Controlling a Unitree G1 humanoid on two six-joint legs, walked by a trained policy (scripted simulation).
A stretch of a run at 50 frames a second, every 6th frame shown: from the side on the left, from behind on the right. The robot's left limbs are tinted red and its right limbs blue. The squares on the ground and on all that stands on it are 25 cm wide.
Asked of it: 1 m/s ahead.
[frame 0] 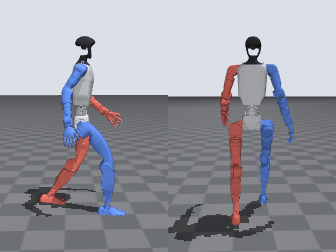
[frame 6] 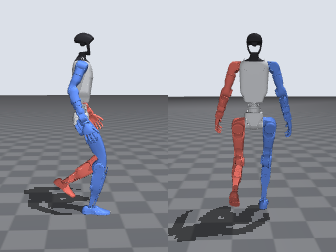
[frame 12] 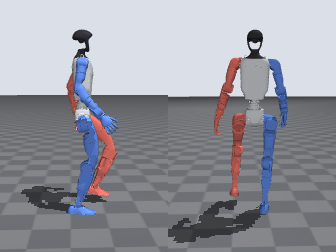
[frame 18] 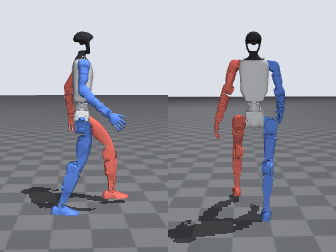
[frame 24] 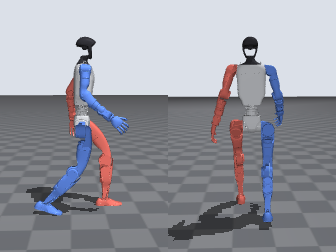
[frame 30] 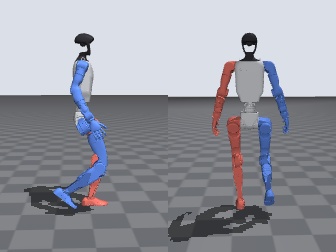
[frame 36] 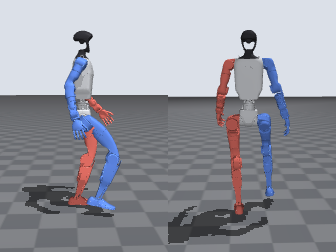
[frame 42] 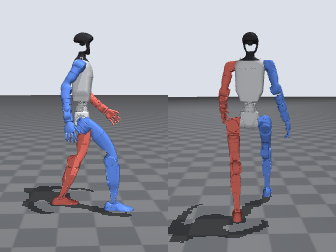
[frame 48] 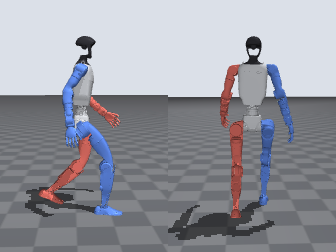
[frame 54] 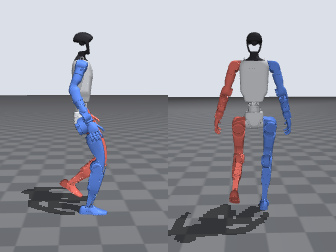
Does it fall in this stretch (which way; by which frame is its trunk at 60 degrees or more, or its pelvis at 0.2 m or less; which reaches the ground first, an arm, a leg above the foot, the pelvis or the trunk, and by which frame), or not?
no
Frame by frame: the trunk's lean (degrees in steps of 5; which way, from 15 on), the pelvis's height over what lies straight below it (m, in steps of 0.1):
0: 5, 0.7
6: 0, 0.8
12: 0, 0.8
18: 0, 0.8
24: 5, 0.7
30: 0, 0.8
36: 0, 0.8
42: 0, 0.8
48: 5, 0.7
54: 0, 0.8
